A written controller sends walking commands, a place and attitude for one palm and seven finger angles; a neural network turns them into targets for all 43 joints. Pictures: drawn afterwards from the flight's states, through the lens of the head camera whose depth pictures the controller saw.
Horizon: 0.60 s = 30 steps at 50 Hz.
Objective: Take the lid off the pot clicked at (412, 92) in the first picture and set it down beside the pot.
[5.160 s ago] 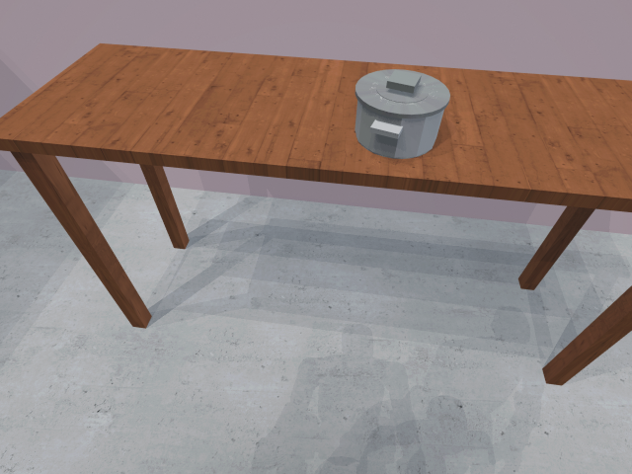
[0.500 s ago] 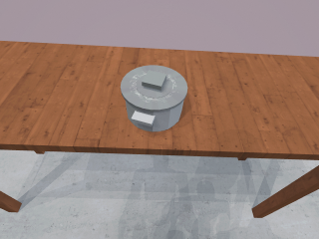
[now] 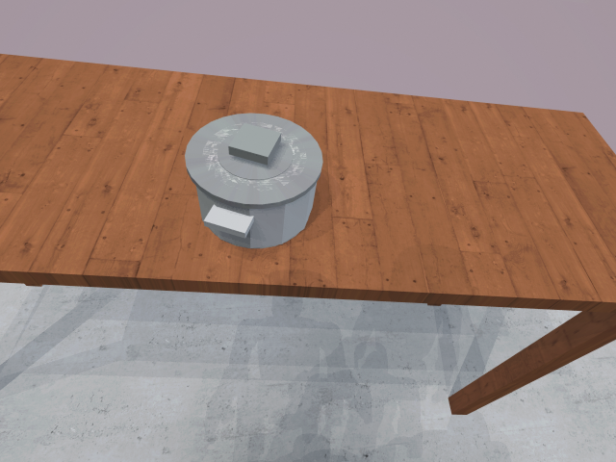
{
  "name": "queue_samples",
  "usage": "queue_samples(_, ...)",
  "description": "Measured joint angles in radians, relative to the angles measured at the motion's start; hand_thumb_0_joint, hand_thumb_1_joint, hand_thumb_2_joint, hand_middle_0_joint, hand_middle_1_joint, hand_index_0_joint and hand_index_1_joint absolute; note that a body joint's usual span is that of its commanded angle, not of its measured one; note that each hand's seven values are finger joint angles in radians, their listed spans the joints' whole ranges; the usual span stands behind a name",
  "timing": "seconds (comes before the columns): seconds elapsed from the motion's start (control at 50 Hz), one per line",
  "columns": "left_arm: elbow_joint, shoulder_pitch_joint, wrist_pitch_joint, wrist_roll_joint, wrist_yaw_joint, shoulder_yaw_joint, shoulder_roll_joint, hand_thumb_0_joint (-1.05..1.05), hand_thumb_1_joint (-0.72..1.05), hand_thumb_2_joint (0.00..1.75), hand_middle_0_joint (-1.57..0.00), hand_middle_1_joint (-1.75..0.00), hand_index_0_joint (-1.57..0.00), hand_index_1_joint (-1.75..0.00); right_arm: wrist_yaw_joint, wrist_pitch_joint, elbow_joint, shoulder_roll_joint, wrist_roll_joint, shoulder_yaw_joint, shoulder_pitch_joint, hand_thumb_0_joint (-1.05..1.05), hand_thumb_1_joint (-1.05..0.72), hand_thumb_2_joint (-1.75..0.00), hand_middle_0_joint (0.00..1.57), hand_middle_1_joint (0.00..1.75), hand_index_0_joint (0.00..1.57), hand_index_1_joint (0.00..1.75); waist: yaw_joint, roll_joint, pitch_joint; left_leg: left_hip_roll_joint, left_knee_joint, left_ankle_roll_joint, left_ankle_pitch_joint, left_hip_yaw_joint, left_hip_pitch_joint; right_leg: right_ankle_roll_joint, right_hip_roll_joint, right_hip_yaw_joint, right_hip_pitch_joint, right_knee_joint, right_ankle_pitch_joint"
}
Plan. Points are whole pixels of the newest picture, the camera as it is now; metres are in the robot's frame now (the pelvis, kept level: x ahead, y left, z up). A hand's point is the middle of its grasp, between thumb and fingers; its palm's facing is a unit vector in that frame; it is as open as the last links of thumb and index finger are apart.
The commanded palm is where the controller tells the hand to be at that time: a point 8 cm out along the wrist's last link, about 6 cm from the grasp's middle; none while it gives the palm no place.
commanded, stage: shuffle to correct the standing spot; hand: left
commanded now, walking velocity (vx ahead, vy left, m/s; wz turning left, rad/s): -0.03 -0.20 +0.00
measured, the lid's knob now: (255, 143) +0.46 +0.11 +0.16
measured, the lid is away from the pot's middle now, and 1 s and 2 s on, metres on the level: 0.00 0.00 0.00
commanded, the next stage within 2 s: come to a stop and stand still in 0.06 s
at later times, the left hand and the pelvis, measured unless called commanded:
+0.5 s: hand out of the picture +0.06 +0.09 -0.17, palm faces +0.00 -0.98 -0.20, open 7.2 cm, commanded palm none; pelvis +0.00 -0.08 +0.00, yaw +0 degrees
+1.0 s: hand out of the picture +0.00 +0.13 -0.17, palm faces +0.02 -0.97 -0.26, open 7.4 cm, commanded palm none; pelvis -0.03 -0.07 +0.00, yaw +0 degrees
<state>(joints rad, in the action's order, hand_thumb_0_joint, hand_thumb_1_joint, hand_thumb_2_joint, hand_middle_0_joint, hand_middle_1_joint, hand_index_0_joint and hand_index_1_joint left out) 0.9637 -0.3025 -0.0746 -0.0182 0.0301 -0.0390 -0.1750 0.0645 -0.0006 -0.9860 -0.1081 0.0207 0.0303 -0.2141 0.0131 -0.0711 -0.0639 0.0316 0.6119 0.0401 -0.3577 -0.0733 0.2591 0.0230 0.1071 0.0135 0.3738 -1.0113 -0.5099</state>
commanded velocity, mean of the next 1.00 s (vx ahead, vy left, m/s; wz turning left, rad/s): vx -0.01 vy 0.04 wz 0.00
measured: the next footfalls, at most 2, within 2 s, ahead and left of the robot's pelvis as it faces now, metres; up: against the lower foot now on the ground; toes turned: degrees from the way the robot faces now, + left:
right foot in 0.26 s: +0.03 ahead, -0.23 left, +0.00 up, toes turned +0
left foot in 0.42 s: +0.03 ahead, +0.03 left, +0.00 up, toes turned +3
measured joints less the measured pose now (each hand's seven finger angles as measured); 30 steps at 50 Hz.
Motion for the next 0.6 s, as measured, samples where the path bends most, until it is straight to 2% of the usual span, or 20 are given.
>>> queue_samples(0.06,-0.032,0.043,-0.003,-0.002,-0.009,-0.012,-0.027,0.01,0.92,0.90,-0.20,-0.30,-0.20,-0.30,-0.008,-0.004,0.002,-0.012,0.009,-0.001,-0.021,0.00,-0.92,-0.90,0.20,0.30,0.20,0.30,-0.010,0.012,-0.002,0.015,-0.046,-0.018,0.033,0.024,-0.004,-0.021,-0.047,-0.041,0.080,-0.183,0.025)
queue_samples(0.1,-0.058,0.070,0.000,0.000,-0.015,-0.017,-0.041,0.01,0.92,0.90,-0.20,-0.30,-0.20,-0.30,-0.017,-0.012,0.000,-0.021,0.015,-0.001,-0.026,0.01,-0.92,-0.90,0.20,0.30,0.20,0.30,-0.022,0.023,-0.009,0.031,-0.070,-0.031,0.052,0.040,-0.003,-0.035,-0.087,-0.056,0.089,-0.160,0.033)
queue_samples(0.14,-0.075,0.092,0.003,0.004,-0.019,-0.017,-0.051,0.01,0.92,0.90,-0.20,-0.30,-0.20,-0.30,-0.027,-0.021,0.003,-0.033,0.018,0.004,-0.022,0.01,-0.92,-0.90,0.20,0.30,0.20,0.30,-0.024,0.040,-0.020,0.051,-0.081,-0.046,0.063,0.054,0.001,-0.046,-0.123,-0.049,0.067,-0.040,0.016)
queue_samples(0.2,-0.081,0.116,0.009,0.010,-0.024,-0.013,-0.065,0.01,0.92,0.90,-0.19,-0.30,-0.20,-0.30,-0.037,-0.026,0.020,-0.049,0.017,0.013,-0.012,0.01,-0.91,-0.90,0.21,0.30,0.20,0.30,-0.010,0.061,-0.039,0.080,-0.074,-0.074,0.066,0.067,0.014,-0.051,-0.151,-0.020,0.011,0.182,0.024)
queue_samples(0.24,-0.077,0.122,0.025,0.013,-0.026,-0.008,-0.072,0.01,0.91,0.90,-0.19,-0.30,-0.20,-0.30,-0.040,-0.029,0.031,-0.061,0.011,0.019,-0.014,0.01,-0.91,-0.90,0.21,0.30,0.20,0.30,0.000,0.070,-0.044,0.091,-0.037,-0.097,0.049,0.075,0.032,-0.046,-0.154,0.001,-0.054,0.364,0.125)
queue_samples(0.26,-0.076,0.116,0.038,0.014,-0.025,-0.004,-0.080,0.01,0.91,0.90,-0.19,-0.30,-0.20,-0.30,-0.042,-0.030,0.035,-0.063,0.007,0.021,-0.021,0.01,-0.91,-0.90,0.21,0.30,0.20,0.30,0.002,0.057,-0.038,0.084,-0.003,-0.107,0.031,0.071,0.044,-0.041,-0.166,0.001,-0.091,0.453,0.216)
queue_samples(0.28,-0.063,0.115,0.051,0.013,-0.019,-0.003,-0.077,0.01,0.91,0.90,-0.19,-0.30,-0.20,-0.30,-0.043,-0.032,0.033,-0.071,0.002,0.023,-0.020,0.01,-0.91,-0.90,0.21,0.30,0.20,0.30,0.002,0.059,-0.038,0.085,0.039,-0.107,0.004,0.071,0.056,-0.068,-0.167,-0.003,-0.101,0.467,0.231)
queue_samples(0.3,-0.046,0.119,0.057,0.009,-0.014,0.004,-0.061,0.01,0.91,0.90,-0.19,-0.30,-0.20,-0.30,-0.042,-0.038,0.028,-0.085,-0.003,0.027,-0.013,0.01,-0.91,-0.90,0.20,0.30,0.20,0.30,0.010,0.083,-0.046,0.088,0.077,-0.099,-0.042,0.089,0.060,-0.080,-0.155,0.005,-0.102,0.440,0.217)
queue_samples(0.36,-0.017,0.099,0.062,0.001,-0.011,0.031,-0.021,0.01,0.91,0.90,-0.19,-0.30,-0.20,-0.30,-0.040,-0.050,0.010,-0.105,-0.012,0.031,-0.008,0.01,-0.91,-0.90,0.20,0.30,0.20,0.30,0.019,0.099,-0.038,0.045,0.111,-0.080,-0.119,0.080,0.047,-0.073,-0.148,0.004,-0.122,0.424,0.183)
queue_samples(0.4,-0.008,0.083,0.059,0.001,-0.009,0.042,-0.003,0.01,0.91,0.90,-0.20,-0.30,-0.20,-0.30,-0.042,-0.042,0.003,-0.105,-0.017,0.027,-0.013,0.01,-0.91,-0.90,0.20,0.30,0.20,0.30,0.013,0.086,-0.027,0.013,0.049,-0.072,-0.048,0.050,0.016,-0.066,-0.149,-0.008,-0.136,0.436,0.186)
queue_samples(0.44,-0.005,0.078,0.054,0.004,0.000,0.038,0.002,0.01,0.93,0.90,-0.20,-0.30,-0.20,-0.30,-0.042,-0.030,-0.001,-0.098,-0.019,0.020,-0.020,0.01,-0.91,-0.90,0.20,0.30,0.19,0.30,0.005,0.076,-0.023,0.004,-0.010,-0.054,0.050,0.034,-0.013,-0.064,-0.143,-0.014,-0.145,0.441,0.189)
queue_samples(0.5,-0.005,0.084,0.043,0.007,0.003,0.034,-0.011,0.01,0.94,0.90,-0.20,-0.30,-0.20,-0.30,-0.043,-0.022,-0.004,-0.074,-0.019,0.007,-0.027,0.01,-0.91,-0.90,0.20,0.30,0.19,0.30,-0.012,0.047,-0.022,-0.002,-0.041,-0.043,0.042,0.021,-0.036,-0.062,-0.147,-0.026,-0.154,0.454,0.198)
queue_samples(0.6,-0.011,0.092,0.043,0.010,0.004,0.036,-0.014,0.01,0.93,0.90,-0.20,-0.30,-0.20,-0.30,-0.040,-0.020,0.000,-0.047,-0.019,-0.004,-0.028,0.01,-0.91,-0.90,0.20,0.30,0.19,0.30,-0.022,0.045,-0.020,-0.007,-0.074,-0.042,0.064,0.022,-0.043,-0.062,-0.152,-0.024,-0.159,0.481,0.222)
